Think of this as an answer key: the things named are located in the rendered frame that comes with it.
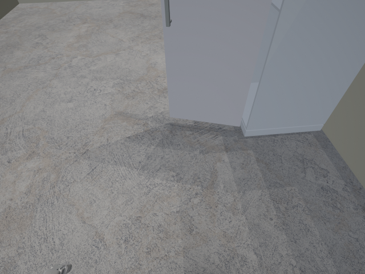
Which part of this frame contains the fridge door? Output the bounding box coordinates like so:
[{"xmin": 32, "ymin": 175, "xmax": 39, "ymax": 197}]
[{"xmin": 161, "ymin": 0, "xmax": 272, "ymax": 127}]

